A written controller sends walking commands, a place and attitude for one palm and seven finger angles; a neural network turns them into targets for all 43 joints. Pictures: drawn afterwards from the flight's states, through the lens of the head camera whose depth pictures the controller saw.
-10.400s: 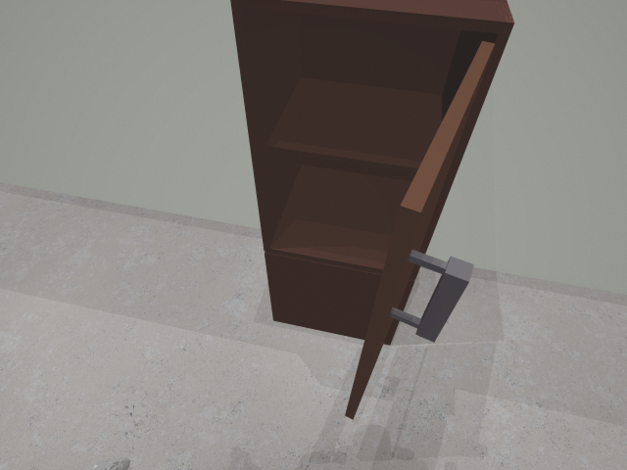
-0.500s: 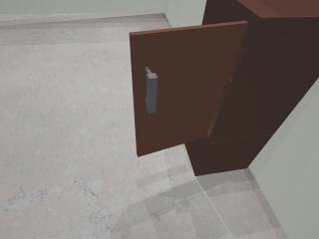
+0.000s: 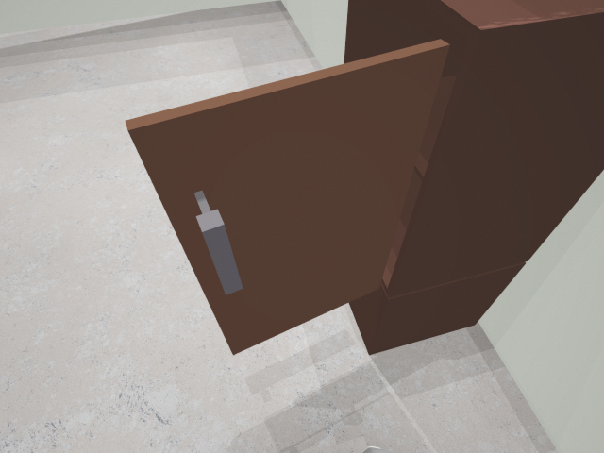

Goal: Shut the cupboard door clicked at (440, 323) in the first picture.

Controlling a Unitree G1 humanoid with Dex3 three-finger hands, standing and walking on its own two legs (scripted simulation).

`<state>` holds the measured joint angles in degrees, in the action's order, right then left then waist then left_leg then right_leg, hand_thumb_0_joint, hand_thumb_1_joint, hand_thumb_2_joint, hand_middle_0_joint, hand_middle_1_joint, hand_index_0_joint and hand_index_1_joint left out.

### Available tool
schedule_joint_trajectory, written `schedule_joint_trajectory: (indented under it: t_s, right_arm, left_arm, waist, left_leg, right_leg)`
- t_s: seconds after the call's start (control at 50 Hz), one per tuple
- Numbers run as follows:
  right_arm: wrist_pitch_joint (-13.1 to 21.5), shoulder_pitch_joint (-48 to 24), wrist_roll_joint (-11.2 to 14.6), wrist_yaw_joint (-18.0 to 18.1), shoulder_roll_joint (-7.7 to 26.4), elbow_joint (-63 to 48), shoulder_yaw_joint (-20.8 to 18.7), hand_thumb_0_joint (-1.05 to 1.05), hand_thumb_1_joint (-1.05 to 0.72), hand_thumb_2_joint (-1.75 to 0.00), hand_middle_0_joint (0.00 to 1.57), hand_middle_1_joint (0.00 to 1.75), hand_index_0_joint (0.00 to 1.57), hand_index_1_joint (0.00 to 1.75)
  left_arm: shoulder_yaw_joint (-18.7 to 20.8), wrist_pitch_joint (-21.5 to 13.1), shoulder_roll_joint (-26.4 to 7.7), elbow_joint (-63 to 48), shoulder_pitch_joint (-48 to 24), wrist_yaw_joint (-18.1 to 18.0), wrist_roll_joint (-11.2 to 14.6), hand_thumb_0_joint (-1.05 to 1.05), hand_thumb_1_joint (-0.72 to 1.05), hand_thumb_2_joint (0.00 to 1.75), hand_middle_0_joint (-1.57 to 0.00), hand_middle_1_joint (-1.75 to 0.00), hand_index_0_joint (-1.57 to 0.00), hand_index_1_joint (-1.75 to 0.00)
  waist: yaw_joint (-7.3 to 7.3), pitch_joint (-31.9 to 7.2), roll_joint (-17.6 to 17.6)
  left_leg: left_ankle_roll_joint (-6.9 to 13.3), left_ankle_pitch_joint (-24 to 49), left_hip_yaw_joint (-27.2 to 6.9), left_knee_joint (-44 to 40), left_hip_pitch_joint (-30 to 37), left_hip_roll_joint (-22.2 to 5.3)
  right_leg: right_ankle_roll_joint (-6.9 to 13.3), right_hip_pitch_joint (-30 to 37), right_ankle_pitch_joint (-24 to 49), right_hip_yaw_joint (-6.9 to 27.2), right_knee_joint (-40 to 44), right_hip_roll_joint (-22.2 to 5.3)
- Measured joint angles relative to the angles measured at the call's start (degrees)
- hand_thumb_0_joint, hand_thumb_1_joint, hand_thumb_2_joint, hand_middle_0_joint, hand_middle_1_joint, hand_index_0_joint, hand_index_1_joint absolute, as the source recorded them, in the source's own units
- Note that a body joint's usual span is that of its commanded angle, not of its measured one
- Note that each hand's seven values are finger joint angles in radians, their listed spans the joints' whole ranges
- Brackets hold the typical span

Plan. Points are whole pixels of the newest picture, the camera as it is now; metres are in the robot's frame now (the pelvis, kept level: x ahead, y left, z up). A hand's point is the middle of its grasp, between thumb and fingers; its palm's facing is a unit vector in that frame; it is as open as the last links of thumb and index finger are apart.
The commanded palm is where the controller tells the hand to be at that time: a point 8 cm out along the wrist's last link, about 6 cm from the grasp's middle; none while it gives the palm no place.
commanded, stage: come to a stop and stand still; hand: left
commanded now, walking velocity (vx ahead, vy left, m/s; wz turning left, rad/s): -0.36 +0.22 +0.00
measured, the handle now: (217, 243) +0.35 +0.12 +0.10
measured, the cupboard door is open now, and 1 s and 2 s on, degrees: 100 100 100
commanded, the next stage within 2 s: look again from close up in 1.18 s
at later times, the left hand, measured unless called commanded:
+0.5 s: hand out of the picture +0.02 +0.25 -0.17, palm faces +0.09 -0.97 -0.21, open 7.4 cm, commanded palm none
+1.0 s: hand out of the picture -0.07 +0.20 -0.16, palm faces +0.04 -0.99 -0.17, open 7.3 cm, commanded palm none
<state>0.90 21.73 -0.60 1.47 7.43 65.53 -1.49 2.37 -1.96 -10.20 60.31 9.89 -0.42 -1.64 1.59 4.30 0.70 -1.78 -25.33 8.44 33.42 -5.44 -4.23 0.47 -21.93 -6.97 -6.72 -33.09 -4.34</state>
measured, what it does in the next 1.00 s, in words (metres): steps on the spot: left foot, then right foot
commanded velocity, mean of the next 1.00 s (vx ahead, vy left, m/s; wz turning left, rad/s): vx -0.04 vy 0.03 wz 0.00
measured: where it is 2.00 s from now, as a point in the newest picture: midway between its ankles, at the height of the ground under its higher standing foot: outside the picture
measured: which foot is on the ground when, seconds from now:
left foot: up 0.00-0.38, down 0.40-1.00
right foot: down 0.00-0.40, up 0.42-0.68, down 0.70-1.00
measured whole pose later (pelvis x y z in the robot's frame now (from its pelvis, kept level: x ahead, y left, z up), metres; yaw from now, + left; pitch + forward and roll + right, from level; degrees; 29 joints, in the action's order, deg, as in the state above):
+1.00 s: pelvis -0.05 +0.05 +0.02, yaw +1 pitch -1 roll +1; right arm -0.2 15.5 -0.1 2.1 7.6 66.1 0.2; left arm -0.4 0.3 -6.6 66.5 16.1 -2.3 -0.8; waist 0.0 1.7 -0.3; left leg 1.4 -11.2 3.4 21.6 -9.2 1.0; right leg 1.6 -7.3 -15.0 -1.2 -23.5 0.7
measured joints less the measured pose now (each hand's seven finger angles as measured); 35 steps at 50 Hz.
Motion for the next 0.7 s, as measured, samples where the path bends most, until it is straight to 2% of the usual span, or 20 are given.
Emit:
schedule_joint_trajectory:
  t_s: [0.04,0.08,0.14,0.22,0.3,0.34,0.38,0.42,0.46,0.5,0.54,0.6,0.64,0.68,0.7]
  right_arm:
    - [-1.49,-1.46,0.61,0.34,0.53,-0.17,-0.33,0.00,-0.92,-0.90,0.20,0.30,0.20,0.30]
    - [-2.69,-3.39,0.79,0.64,0.70,-0.97,-0.61,0.00,-0.92,-0.90,0.20,0.30,0.20,0.30]
    - [-4.05,-6.68,0.52,0.52,1.41,-3.06,-1.23,0.00,-0.91,-0.90,0.19,0.30,0.20,0.30]
    - [-5.41,-11.02,-0.10,-0.26,2.84,-6.73,-2.10,0.00,-0.91,-0.90,0.19,0.30,0.20,0.30]
    - [-4.65,-13.48,-0.26,-0.90,3.70,-9.66,-2.30,0.00,-0.91,-0.90,0.19,0.30,0.20,0.30]
    - [-3.90,-13.75,-0.18,-1.04,3.86,-10.51,-2.13,0.00,-0.91,-0.90,0.19,0.30,0.20,0.30]
    - [-2.87,-13.05,-0.10,-1.06,3.99,-11.25,-1.76,0.00,-0.91,-0.90,0.19,0.30,0.20,0.30]
    - [-2.31,-12.21,-0.39,-0.84,3.34,-11.31,-1.54,0.00,-0.91,-0.90,0.19,0.30,0.20,0.30]
    - [-2.65,-10.91,-0.76,-0.50,2.46,-10.90,-0.92,0.00,-0.91,-0.90,0.19,0.30,0.20,0.30]
    - [-2.94,-9.67,-0.84,-0.13,1.77,-9.91,-0.29,0.00,-0.91,-0.90,0.19,0.30,0.20,0.30]
    - [-2.91,-8.77,-0.63,0.09,1.13,-8.77,0.20,0.00,-0.91,-0.90,0.19,0.30,0.20,0.30]
    - [-2.44,-8.01,-0.43,0.72,0.78,-7.33,0.28,0.00,-0.92,-0.90,0.20,0.30,0.20,0.30]
    - [-2.03,-7.89,-0.27,0.89,0.91,-6.52,0.28,0.01,-0.93,-0.90,0.20,0.30,0.20,0.30]
    - [-1.64,-7.78,0.06,0.93,1.06,-5.74,0.39,0.01,-0.93,-0.90,0.20,0.30,0.20,0.30]
    - [-1.45,-7.77,0.32,0.92,1.16,-5.23,0.41,0.01,-0.93,-0.90,0.20,0.30,0.20,0.30]
  left_arm:
    - [-0.64,-0.27,1.41,-0.16,-1.58,-0.38,0.16,0.00,0.92,0.90,-0.19,-0.30,-0.19,-0.30]
    - [-0.88,0.21,2.39,-0.85,-3.09,-0.85,0.10,0.00,0.91,0.90,-0.19,-0.30,-0.19,-0.30]
    - [-0.56,1.38,3.28,-2.42,-5.01,-1.70,0.02,0.00,0.92,0.89,-0.20,-0.30,-0.20,-0.30]
    - [-0.33,2.74,2.96,-4.11,-5.88,-1.98,-0.36,-0.01,0.92,0.89,-0.20,-0.30,-0.20,-0.30]
    - [0.12,3.75,1.39,-5.33,-5.32,-1.65,-0.92,0.00,0.91,0.89,-0.20,-0.30,-0.20,-0.30]
    - [0.41,4.03,0.39,-5.64,-4.53,-1.45,-1.06,0.00,0.91,0.89,-0.20,-0.30,-0.20,-0.30]
    - [0.68,4.52,-0.61,-5.78,-3.35,-1.30,-0.85,0.00,0.91,0.89,-0.20,-0.30,-0.20,-0.30]
    - [1.14,5.33,-1.69,-5.38,-2.54,-1.16,-0.24,0.00,0.90,0.89,-0.20,-0.30,-0.20,-0.30]
    - [1.57,6.36,-2.28,-4.67,-1.25,-1.09,-0.15,0.00,0.91,0.89,-0.20,-0.30,-0.20,-0.30]
    - [1.81,6.50,-2.51,-4.02,0.31,-0.90,-0.25,0.00,0.91,0.89,-0.20,-0.30,-0.20,-0.30]
    - [1.72,5.92,-2.61,-3.35,2.23,-0.79,-0.20,0.00,0.91,0.90,-0.20,-0.30,-0.20,-0.30]
    - [0.96,5.33,-2.23,-1.62,4.83,-0.91,0.06,0.00,0.91,0.90,-0.19,-0.30,-0.20,-0.30]
    - [0.26,5.12,-1.62,-0.17,5.99,-1.04,0.31,0.00,0.91,0.90,-0.19,-0.30,-0.19,-0.30]
    - [-0.51,4.64,-0.89,1.32,6.69,-1.20,0.56,0.00,0.91,0.90,-0.19,-0.30,-0.19,-0.30]
    - [-0.88,4.18,-0.44,2.13,6.89,-1.36,0.62,0.00,0.91,0.90,-0.19,-0.30,-0.19,-0.30]
  waist:
    - [0.52,0.99,1.85]
    - [0.30,1.74,1.67]
    - [-0.57,2.52,1.23]
    - [-1.16,2.30,0.60]
    - [-2.00,1.42,-0.77]
    - [-2.50,0.62,-1.55]
    - [-2.69,-0.57,-2.10]
    - [-2.63,-0.94,-3.37]
    - [-2.40,-1.49,-3.82]
    - [-2.52,-2.04,-3.67]
    - [-2.91,-2.44,-3.59]
    - [-3.02,-2.51,-3.14]
    - [-2.87,-2.22,-2.77]
    - [-2.71,-1.99,-2.55]
    - [-2.72,-1.95,-2.36]
  left_leg:
    - [0.24,-5.64,-3.27,9.13,-4.07,0.39]
    - [0.28,-8.36,-4.97,17.80,-8.57,2.21]
    - [0.00,-7.28,-6.24,26.45,-14.55,4.13]
    - [-0.77,-2.74,-6.77,29.84,-19.33,4.55]
    - [-0.58,-0.71,-6.54,22.54,-17.44,3.73]
    - [-0.23,0.30,-6.19,15.53,-14.40,3.32]
    - [0.21,3.86,-5.67,5.04,-9.77,3.06]
    - [1.65,4.35,-5.54,2.24,-8.92,3.75]
    - [2.73,5.47,-5.60,1.26,-8.85,4.10]
    - [3.31,7.44,-5.90,-1.60,-8.24,4.37]
    - [3.77,9.19,-5.87,-4.46,-7.65,4.86]
    - [4.34,10.78,-5.68,-7.23,-7.01,5.72]
    - [4.57,11.22,-5.30,-8.03,-6.74,6.28]
    - [4.57,11.21,-4.77,-7.86,-6.86,6.91]
    - [4.46,10.96,-4.48,-7.31,-7.12,7.14]
  right_leg:
    - [1.45,0.30,-4.09,-1.05,-1.62,0.68]
    - [1.86,0.76,-4.75,-1.08,-1.18,0.25]
    - [1.69,1.25,-3.33,-0.90,0.48,-0.45]
    - [1.18,0.67,-1.61,-0.62,1.96,-1.28]
    - [0.33,-0.23,-0.06,0.00,2.71,-1.81]
    - [-0.19,-0.88,0.56,0.33,2.71,-1.84]
    - [-0.94,-2.20,0.47,0.60,1.31,-1.77]
    - [-1.61,-4.30,-6.39,2.54,-3.20,-1.46]
    - [-1.75,-5.68,-13.05,6.12,-9.76,0.85]
    - [-1.85,-6.24,-13.93,8.03,-16.76,2.89]
    - [-2.18,-5.26,-13.82,8.30,-20.25,3.82]
    - [-2.74,-0.35,-15.31,7.10,-16.04,3.74]
    - [-2.84,4.06,-15.86,6.28,-9.15,3.41]
    - [-2.73,8.79,-12.18,5.94,-0.29,3.06]
    - [-1.69,10.87,-10.73,6.01,3.77,2.95]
